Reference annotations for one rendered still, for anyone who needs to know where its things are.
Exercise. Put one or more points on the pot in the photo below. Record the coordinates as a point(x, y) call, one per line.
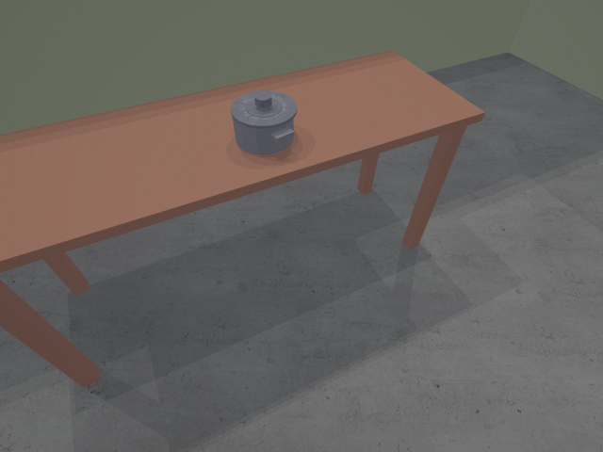
point(264, 141)

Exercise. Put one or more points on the knob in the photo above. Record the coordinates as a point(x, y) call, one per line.
point(263, 99)

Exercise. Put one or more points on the lid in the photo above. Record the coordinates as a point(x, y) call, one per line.
point(245, 112)

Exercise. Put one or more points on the table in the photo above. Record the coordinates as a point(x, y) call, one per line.
point(69, 184)

